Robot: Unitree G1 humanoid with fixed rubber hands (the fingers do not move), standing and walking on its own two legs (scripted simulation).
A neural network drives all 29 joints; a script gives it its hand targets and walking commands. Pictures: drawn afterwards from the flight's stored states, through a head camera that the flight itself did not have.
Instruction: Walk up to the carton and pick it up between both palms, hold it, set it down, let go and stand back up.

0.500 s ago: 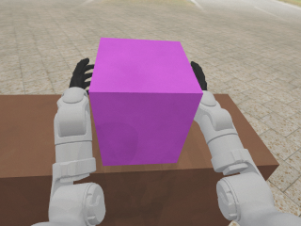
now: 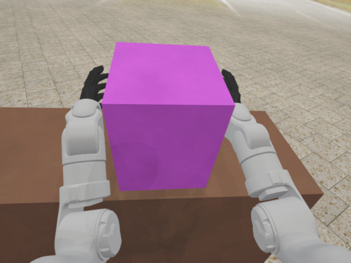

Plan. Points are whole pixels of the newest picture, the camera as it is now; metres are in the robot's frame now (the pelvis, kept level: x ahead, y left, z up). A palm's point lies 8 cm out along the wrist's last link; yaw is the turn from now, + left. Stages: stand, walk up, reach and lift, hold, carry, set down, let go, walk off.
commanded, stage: hold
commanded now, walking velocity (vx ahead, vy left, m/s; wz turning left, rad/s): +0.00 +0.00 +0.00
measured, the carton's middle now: (163, 119) +0.37 +0.01 +0.19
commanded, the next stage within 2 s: none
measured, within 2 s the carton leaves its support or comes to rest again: neither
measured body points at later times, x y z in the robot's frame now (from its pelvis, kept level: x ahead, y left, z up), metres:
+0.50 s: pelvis +0.00 +0.00 +0.00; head -0.07 +0.03 +0.44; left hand +0.38 +0.16 +0.24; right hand +0.38 -0.14 +0.23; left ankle +0.03 +0.13 -0.75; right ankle -0.01 -0.11 -0.75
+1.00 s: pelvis +0.00 +0.00 +0.00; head -0.07 +0.03 +0.44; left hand +0.38 +0.16 +0.24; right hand +0.38 -0.14 +0.23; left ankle +0.03 +0.13 -0.75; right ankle -0.01 -0.11 -0.75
